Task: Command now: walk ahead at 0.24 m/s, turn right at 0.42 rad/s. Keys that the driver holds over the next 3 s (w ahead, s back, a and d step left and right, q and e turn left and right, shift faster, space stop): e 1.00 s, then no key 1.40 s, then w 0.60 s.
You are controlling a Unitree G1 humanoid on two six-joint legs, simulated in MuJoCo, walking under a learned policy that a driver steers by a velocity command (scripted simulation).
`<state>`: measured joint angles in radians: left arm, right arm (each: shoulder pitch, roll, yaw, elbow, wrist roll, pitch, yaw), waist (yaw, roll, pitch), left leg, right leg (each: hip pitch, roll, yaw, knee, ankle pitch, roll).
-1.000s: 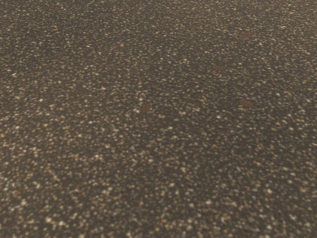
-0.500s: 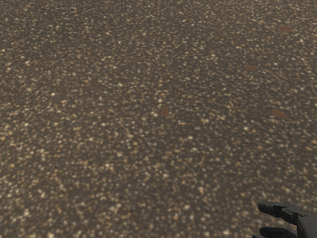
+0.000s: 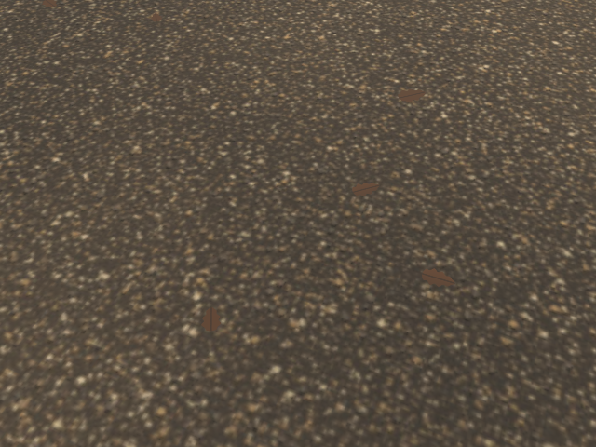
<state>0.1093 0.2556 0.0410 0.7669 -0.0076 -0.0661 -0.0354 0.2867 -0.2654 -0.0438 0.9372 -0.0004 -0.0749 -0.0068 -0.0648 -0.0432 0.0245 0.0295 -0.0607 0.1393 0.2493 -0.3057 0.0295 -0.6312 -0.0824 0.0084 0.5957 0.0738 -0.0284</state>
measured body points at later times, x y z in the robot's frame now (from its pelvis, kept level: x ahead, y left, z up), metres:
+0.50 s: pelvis +0.13 +0.00 +0.00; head +0.16 -0.01 +0.44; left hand +0.35 +0.24 -0.09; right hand +0.20 -0.31 -0.11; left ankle +0.20 +0.13 -0.72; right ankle +0.18 -0.11 -0.74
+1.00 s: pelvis +0.13 -0.01 -0.01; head +0.15 -0.04 +0.44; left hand +0.43 +0.12 -0.08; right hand +0.07 -0.32 -0.12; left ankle +0.20 +0.13 -0.72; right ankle +0.07 -0.10 -0.74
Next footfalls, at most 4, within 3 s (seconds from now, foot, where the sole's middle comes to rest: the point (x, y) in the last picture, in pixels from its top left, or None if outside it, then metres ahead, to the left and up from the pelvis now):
0.06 right None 0.22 -0.11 -0.77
0.54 left None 0.24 0.11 -0.77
0.96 right None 0.10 -0.12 -0.77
1.36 left None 0.25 0.06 -0.77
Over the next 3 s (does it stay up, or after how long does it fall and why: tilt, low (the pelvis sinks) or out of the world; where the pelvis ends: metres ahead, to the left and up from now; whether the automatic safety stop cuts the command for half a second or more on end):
stays up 0.24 -0.14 0.01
